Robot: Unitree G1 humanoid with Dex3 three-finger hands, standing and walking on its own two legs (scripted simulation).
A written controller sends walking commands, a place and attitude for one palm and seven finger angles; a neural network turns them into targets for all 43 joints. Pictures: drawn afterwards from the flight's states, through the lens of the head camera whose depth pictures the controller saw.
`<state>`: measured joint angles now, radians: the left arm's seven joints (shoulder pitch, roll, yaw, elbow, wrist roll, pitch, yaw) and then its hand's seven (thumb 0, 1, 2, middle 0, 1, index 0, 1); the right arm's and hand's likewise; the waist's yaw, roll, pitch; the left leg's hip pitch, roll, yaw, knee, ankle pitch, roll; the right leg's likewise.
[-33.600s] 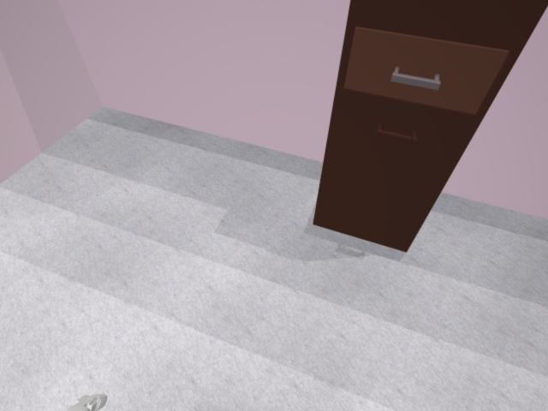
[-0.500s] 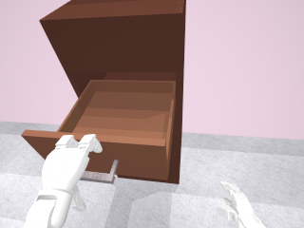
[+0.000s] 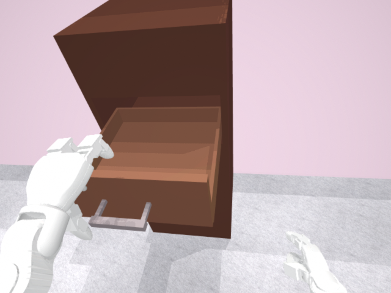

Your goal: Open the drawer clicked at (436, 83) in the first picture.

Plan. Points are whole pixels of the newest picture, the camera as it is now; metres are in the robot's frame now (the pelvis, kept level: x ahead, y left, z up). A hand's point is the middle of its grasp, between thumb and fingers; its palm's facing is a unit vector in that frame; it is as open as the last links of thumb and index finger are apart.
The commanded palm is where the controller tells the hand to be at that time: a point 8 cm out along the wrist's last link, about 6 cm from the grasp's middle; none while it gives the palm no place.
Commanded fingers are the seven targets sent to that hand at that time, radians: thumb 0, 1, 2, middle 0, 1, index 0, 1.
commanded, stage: lift the hand off the handle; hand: left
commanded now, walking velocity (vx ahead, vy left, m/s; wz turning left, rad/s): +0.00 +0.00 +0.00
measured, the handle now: (121, 214) +0.26 +0.22 +0.03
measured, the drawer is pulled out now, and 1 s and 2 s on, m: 0.30 0.30 0.30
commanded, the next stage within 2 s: draw the hand back to the body in 0.10 s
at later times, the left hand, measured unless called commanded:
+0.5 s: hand (80, 191) +0.22 +0.23 +0.17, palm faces +0.18 -0.07 -0.98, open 13.9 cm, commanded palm +0.18 +0.24 +0.22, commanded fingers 0.00 -0.50 0.30 -0.30 -1.20 -0.30 -1.20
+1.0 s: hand (74, 183) +0.21 +0.22 +0.20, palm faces +0.39 -0.82 -0.42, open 13.4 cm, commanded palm +0.16 +0.26 +0.22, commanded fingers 0.00 -0.12 0.47 -0.27 -0.95 -0.27 -0.95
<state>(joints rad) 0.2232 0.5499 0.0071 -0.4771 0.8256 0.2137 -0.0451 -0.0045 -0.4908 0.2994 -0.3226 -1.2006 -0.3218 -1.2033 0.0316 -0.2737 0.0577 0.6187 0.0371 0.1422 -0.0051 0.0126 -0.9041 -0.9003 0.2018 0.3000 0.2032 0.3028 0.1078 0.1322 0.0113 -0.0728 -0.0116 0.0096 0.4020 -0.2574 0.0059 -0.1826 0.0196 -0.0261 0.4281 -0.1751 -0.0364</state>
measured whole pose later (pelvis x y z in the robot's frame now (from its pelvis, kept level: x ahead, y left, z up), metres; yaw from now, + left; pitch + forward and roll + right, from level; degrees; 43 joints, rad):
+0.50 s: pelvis +0.00 +0.00 +0.00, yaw +0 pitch -3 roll +1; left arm 0.26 0.56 0.06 -0.49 0.79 0.14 -0.04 0.00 -0.49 0.30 -0.32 -1.20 -0.32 -1.20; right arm 0.06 -0.28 0.05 0.63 0.04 0.10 0.00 0.01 -0.90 -0.90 0.20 0.30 0.20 0.30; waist 0.10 0.13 0.02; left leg -0.11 -0.02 0.01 0.43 -0.27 0.01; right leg -0.22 0.01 -0.03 0.46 -0.18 -0.03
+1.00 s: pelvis +0.02 +0.00 +0.00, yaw +1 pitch -4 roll -1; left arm 0.40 0.35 0.26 -0.59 0.01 -0.11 0.10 -0.01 -0.39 0.35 -0.31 -1.13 -0.31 -1.13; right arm 0.14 -0.20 0.06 0.61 0.00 -0.11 -0.07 0.01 -0.90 -0.90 0.20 0.30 0.20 0.30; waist 0.07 0.05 0.05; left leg -0.07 0.00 -0.02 0.44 -0.30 0.01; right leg -0.15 0.03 -0.05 0.42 -0.20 -0.04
